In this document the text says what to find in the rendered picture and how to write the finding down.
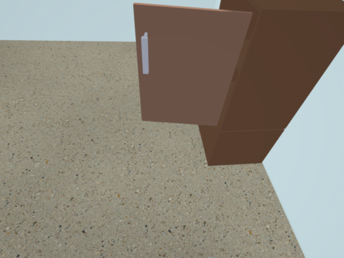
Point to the cupboard door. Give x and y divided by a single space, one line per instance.
192 56

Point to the handle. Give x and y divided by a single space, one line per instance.
144 47

